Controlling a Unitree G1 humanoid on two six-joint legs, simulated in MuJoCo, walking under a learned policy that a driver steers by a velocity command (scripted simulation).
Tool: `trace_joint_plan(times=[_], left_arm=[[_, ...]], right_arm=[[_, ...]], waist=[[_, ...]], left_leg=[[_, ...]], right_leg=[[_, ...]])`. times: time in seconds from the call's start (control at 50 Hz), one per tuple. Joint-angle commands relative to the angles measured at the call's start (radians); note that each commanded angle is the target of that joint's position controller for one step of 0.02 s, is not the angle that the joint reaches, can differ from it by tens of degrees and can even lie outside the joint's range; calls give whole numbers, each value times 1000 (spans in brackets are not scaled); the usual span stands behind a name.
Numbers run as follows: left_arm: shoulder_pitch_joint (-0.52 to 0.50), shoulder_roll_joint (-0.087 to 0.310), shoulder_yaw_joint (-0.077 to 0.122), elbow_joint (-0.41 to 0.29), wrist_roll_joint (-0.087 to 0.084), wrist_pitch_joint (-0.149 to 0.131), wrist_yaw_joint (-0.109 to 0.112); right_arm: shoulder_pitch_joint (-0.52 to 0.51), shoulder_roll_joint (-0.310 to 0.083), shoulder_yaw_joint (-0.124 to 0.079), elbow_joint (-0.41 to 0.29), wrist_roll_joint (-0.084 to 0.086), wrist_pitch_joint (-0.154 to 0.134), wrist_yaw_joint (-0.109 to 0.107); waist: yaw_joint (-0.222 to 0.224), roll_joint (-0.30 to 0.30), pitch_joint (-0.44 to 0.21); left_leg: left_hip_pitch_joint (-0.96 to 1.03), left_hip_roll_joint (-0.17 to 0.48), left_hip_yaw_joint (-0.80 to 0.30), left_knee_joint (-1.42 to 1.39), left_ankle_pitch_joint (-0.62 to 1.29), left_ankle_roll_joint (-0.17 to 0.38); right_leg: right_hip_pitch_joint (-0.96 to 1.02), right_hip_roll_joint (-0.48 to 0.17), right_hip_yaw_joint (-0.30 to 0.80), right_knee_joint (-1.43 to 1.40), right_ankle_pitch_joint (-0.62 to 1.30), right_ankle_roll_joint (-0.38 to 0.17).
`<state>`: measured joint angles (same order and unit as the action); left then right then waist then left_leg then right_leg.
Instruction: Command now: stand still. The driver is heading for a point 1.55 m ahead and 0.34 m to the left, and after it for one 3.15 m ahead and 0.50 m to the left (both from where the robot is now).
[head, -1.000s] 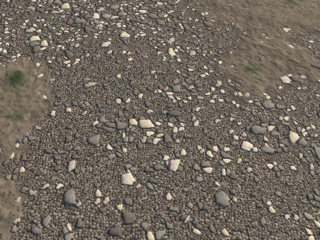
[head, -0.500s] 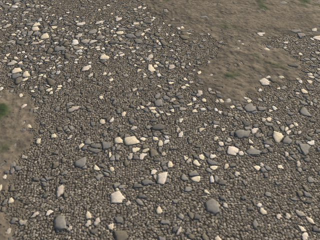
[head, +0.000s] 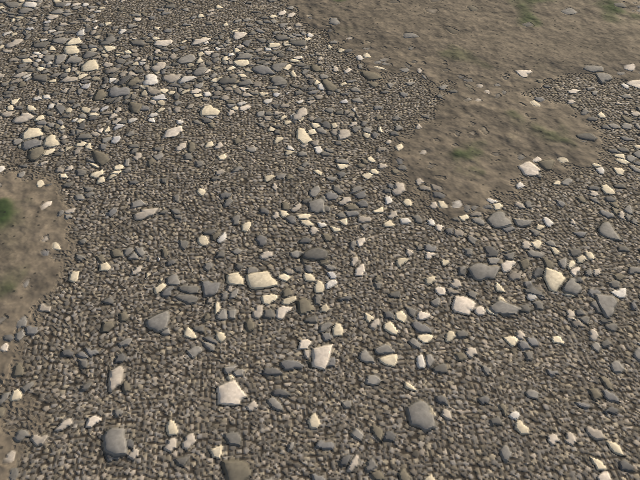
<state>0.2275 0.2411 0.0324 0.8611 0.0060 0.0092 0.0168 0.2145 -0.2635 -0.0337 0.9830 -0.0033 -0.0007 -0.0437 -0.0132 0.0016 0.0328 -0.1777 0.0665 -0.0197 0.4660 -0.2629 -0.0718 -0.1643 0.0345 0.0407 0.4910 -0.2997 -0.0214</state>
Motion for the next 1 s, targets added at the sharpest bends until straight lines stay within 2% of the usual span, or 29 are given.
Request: trace_joint_plan(times=[0.02,0.38,0.4,0.42,0.44,0.46,0.48,0.5,0.52,0.54,0.56,0.58,0.6,0.62,0.64,0.66,0.68,0.7,0.72,0.74,0.76,0.8,0.84,0.88,0.92,0.94,0.98,1.0], left_arm=[[10,110,23,-24,-1,-11,6],[47,92,8,99,-6,-10,16],[63,87,7,112,-7,-8,18],[69,100,12,117,-13,-4,21],[73,123,19,117,-20,-2,23],[82,140,25,114,-23,-5,23],[112,163,32,117,-26,-13,21],[134,190,41,122,-30,-24,19],[136,196,46,121,-33,-35,18],[109,186,44,112,-31,-44,16],[68,173,41,98,-36,-50,14],[5,164,38,80,-47,-49,12],[-38,152,35,64,-49,-47,9],[-52,106,23,53,-38,-51,6],[-63,48,7,22,-25,-65,7],[-62,69,16,3,-46,-81,9],[-45,90,20,12,-61,-93,3],[-27,92,21,30,-60,-104,-7],[-31,99,27,39,-49,-112,-10],[-58,116,37,35,-37,-116,-14],[-72,111,40,36,-31,-117,-23],[-104,66,33,26,-29,-109,-35],[-195,36,21,-11,-28,-103,-37],[-277,13,8,-42,-27,-103,-39],[-313,22,5,-56,-30,-99,-45],[-316,32,6,-61,-33,-97,-48],[-273,75,18,-56,-31,-96,-48],[-204,105,30,-34,-23,-98,-47]], right_arm=[[19,-117,-23,-14,1,-7,-5],[58,-77,-11,77,2,-1,-11],[77,-64,-8,89,3,0,-11],[79,-60,-9,92,9,2,-13],[69,-59,-9,85,14,1,-14],[49,-54,-8,71,13,-6,-13],[26,-38,-4,55,13,-19,-8],[20,-17,0,43,18,-36,1],[9,-16,0,32,24,-53,11],[13,-20,-2,25,32,-69,22],[35,-19,-1,26,38,-81,31],[104,-18,-4,51,38,-92,37],[200,-25,-14,99,31,-96,39],[303,-60,-29,135,17,-95,41],[422,-170,-54,143,20,-97,43],[416,-190,-48,139,2,-111,55],[318,-125,-29,109,6,-121,54],[266,-84,-19,87,11,-126,56],[234,-81,-16,73,11,-125,60],[234,-61,-9,69,10,-121,61],[262,-31,1,74,5,-113,59],[312,-38,3,81,1,-101,48],[300,-63,3,68,-5,-90,34],[284,-85,2,56,-10,-78,22],[320,-105,-3,68,-5,-73,16],[319,-106,-4,72,0,-72,16],[279,-109,-9,67,7,-71,14],[252,-113,-13,60,8,-69,12]], waist=[[-1,-8,-14],[2,-2,13],[3,-10,-8],[8,-24,4],[15,-50,37],[26,-83,82],[41,-135,112],[47,-198,122],[48,-209,146],[30,-205,160],[3,-192,159],[-45,-164,140],[-84,-115,113],[-109,6,56],[-134,270,-3],[-106,290,19],[-56,166,107],[-38,121,126],[-27,95,117],[-30,93,111],[-36,101,88],[-44,104,62],[-48,81,88],[-56,86,102],[-62,116,86],[-52,126,80],[0,141,45],[40,147,1]], left_leg=[[14,-7,12,-46,172,13],[-2,-25,23,-53,145,24],[3,-41,42,-45,55,26],[-22,-69,71,-9,-84,35],[-72,-89,92,38,-215,48],[-138,-97,99,89,-283,59],[-203,-100,106,169,-270,66],[-240,-88,96,271,-218,77],[-258,-55,54,333,-208,99],[-275,-33,30,339,-238,121],[-243,-20,26,259,-253,144],[-101,-29,48,96,-184,164],[79,-71,77,-17,-47,154],[227,-4,-49,-69,-38,151],[339,219,-431,-248,-189,242],[291,341,-710,-336,-309,343],[252,334,-642,-331,-320,338],[244,276,-508,-328,-269,296],[254,232,-407,-331,-163,261],[265,201,-317,-331,-12,235],[273,166,-240,-326,123,218],[282,144,-159,-317,313,227],[225,131,-106,-327,423,231],[124,92,-32,-317,563,212],[95,96,-13,-295,629,211],[101,107,-12,-278,656,209],[149,128,-17,-213,754,188],[180,132,-21,-147,831,174]], right_leg=[[-29,-58,48,-90,253,-16],[-43,-44,22,-97,199,-1],[-34,-37,17,-107,90,-5],[-49,-31,22,-118,-109,-22],[-84,-48,57,-142,-317,-48],[-117,-93,124,-187,-464,-79],[-117,-164,229,-244,-555,-120],[-112,-250,353,-302,-598,-171],[-140,-305,437,-337,-582,-209],[-140,-326,456,-339,-533,-219],[-140,-316,416,-317,-466,-201],[-191,-267,322,-273,-389,-161],[-265,-189,214,-187,-285,-120],[-342,-106,92,26,-153,-71],[-490,7,-60,364,-149,-1],[-591,14,17,568,-272,-8],[-662,-56,61,671,-197,-29],[-678,-93,55,681,-88,-47],[-677,-117,35,646,-6,-55],[-667,-136,20,600,53,-53],[-637,-142,-3,569,89,-47],[-620,-134,-43,506,135,-21],[-593,-117,-68,371,182,5],[-466,-72,-112,199,253,18],[-362,-40,-131,127,311,18],[-330,-37,-116,103,334,7],[-262,-26,-81,59,344,-29],[-195,-9,-77,47,339,-49]])
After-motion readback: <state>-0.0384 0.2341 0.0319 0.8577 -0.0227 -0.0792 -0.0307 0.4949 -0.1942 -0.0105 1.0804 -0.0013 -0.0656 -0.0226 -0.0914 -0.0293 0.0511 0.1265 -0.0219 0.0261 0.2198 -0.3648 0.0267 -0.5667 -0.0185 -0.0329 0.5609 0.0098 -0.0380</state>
